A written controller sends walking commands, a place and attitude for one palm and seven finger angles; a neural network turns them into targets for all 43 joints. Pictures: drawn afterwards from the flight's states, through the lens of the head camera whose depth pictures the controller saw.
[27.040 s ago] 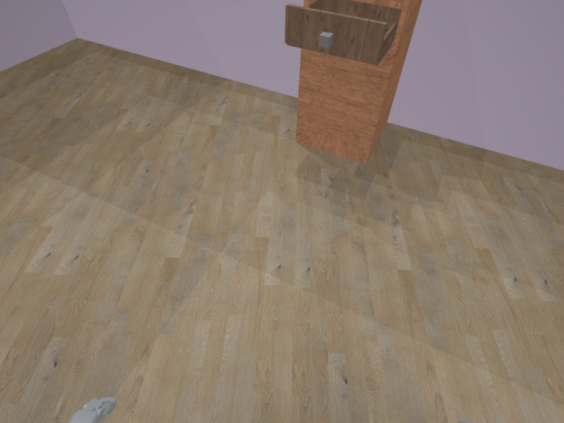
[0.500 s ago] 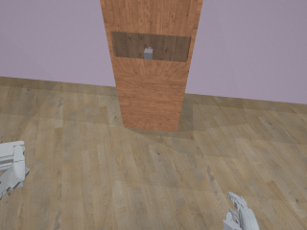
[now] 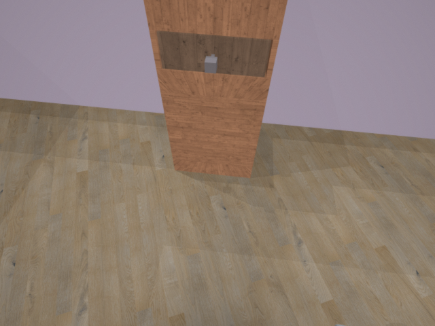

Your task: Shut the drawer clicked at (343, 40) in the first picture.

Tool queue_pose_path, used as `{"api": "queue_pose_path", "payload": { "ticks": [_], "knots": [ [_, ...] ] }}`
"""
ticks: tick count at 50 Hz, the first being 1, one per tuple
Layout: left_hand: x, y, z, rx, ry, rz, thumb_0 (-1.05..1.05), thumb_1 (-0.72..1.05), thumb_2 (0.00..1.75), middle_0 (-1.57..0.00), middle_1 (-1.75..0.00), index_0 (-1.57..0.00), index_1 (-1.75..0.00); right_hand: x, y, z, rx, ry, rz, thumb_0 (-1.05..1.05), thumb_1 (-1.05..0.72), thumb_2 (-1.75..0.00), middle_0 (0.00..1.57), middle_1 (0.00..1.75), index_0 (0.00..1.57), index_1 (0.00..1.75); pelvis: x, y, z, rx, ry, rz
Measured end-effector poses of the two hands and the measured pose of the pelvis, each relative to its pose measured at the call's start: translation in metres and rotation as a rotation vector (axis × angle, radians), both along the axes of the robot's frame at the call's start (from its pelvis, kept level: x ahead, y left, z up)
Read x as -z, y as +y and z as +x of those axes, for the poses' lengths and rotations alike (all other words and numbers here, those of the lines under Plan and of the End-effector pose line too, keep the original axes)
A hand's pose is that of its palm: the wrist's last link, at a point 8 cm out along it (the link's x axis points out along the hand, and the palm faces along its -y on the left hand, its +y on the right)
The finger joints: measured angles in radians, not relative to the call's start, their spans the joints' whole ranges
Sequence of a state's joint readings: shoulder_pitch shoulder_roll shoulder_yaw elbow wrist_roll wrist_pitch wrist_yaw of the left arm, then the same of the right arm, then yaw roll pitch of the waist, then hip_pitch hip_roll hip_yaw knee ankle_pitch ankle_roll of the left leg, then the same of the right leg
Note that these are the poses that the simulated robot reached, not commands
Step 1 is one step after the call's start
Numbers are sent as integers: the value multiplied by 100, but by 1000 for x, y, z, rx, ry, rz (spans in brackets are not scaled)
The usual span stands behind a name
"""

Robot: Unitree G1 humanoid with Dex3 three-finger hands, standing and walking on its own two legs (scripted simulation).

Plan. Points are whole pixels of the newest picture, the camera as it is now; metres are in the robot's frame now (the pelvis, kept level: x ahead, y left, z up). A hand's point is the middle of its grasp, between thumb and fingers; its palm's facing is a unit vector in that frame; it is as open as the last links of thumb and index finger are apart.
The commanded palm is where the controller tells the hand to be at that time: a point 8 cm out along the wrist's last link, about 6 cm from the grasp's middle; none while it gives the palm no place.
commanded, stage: let the arm hang, fingers relaxed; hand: left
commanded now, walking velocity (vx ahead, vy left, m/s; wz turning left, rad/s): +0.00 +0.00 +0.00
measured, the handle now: (211, 61) +0.92 +0.07 -0.03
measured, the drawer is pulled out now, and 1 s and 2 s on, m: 0.00 0.00 0.00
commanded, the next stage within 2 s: look to check the result in 0.80 s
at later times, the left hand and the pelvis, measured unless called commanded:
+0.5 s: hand out of the picture +0.05 +0.22 -0.15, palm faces +0.01 -0.95 -0.32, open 7.0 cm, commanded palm none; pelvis +0.01 -0.01 +0.01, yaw +0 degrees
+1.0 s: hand out of the picture +0.07 +0.20 -0.15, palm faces +0.00 -0.96 -0.29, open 7.4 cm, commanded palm none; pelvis +0.02 -0.02 +0.01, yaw +0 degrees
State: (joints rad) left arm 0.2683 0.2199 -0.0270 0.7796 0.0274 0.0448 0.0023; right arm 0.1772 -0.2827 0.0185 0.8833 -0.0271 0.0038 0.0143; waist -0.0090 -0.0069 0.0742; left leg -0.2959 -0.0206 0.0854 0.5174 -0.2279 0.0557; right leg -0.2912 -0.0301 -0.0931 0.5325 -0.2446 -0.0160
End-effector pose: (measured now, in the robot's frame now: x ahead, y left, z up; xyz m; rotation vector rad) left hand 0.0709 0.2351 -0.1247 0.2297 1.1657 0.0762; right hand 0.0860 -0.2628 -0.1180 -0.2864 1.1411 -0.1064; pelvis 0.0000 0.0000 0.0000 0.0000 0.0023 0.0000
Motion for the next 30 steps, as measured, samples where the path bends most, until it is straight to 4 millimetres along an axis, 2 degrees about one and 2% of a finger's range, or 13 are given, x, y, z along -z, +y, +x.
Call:
{"api": "queue_pose_path", "payload": {
  "ticks": [2, 6, 9, 12, 16, 21, 30],
  "knots": [
    [9, -2, -23, -42, 74, -3, 1, 91, 89, -102, -123, -102, -121, -1, -3, -20, 15, 76, -14, 1, -90, -90, 20, 30, 20, 30, -2, -3, 0, -4, -3, -3],
    [12, 8, -54, -93, 165, 11, 1, 90, 89, -87, -107, -87, -106, 1, -7, -50, 42, 189, -24, 1, -90, -90, 20, 30, 20, 30, -6, -7, 1, -13, -8, -10],
    [7, 16, -68, -110, 212, 35, 1, 91, 89, -75, -94, -75, -93, 5, -6, -61, 62, 226, -14, 1, -90, -90, 20, 30, 20, 30, -7, -7, 2, -13, -12, -12],
    [1, 24, -72, -121, 230, 65, 1, 91, 89, -64, -81, -64, -80, 10, -2, -65, 74, 233, 6, 1, -90, -90, 20, 30, 20, 30, -9, -7, 3, -12, -18, -10],
    [-6, 32, -66, -125, 220, 97, 1, 91, 89, -49, -63, -49, -62, 16, 4, -61, 81, 219, 36, 1, -90, -90, 20, 30, 20, 30, -10, -7, 4, -8, -25, -7],
    [-11, 33, -46, -119, 167, 113, 1, 91, 89, -33, -45, -33, -44, 19, 10, -52, 81, 190, 63, 1, -90, -90, 20, 30, 20, 30, -11, -8, 6, -4, -32, -3],
    [-12, 19, -10, -91, 87, 85, 0, 91, 89, -22, -32, -22, -32, 17, 4, -41, 88, 160, 59, 1, -90, -90, 20, 30, 20, 30, -12, -11, 9, 0, -34, 1]
  ]
}}
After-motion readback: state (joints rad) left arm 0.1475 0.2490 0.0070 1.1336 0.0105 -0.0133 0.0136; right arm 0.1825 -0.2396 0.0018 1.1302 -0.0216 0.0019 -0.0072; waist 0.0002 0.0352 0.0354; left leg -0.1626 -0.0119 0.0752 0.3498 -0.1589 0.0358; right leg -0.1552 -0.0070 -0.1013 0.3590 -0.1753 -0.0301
